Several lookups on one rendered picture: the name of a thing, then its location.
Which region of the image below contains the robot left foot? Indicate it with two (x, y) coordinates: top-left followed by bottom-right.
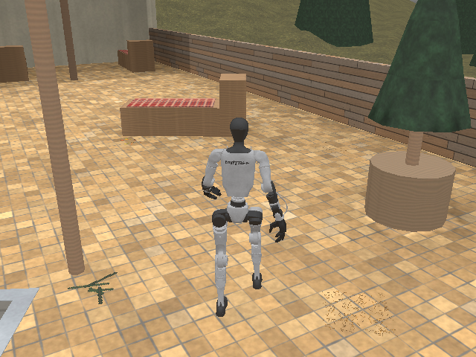
(216, 296), (228, 317)

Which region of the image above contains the robot right forearm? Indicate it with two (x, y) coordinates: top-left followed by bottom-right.
(266, 181), (284, 221)

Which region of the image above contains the right robot upper arm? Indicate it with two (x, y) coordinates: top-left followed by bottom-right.
(254, 150), (273, 193)

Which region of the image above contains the left robot upper arm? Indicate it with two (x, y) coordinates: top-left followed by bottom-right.
(203, 149), (224, 187)

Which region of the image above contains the left robot hand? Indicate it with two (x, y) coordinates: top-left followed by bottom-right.
(203, 186), (221, 199)

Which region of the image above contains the humanoid robot torso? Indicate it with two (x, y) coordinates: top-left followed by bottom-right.
(221, 146), (256, 223)

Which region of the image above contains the robot left forearm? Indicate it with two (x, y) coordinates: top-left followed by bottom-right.
(202, 176), (212, 193)

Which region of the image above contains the right robot hand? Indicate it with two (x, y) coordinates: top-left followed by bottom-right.
(269, 219), (286, 242)

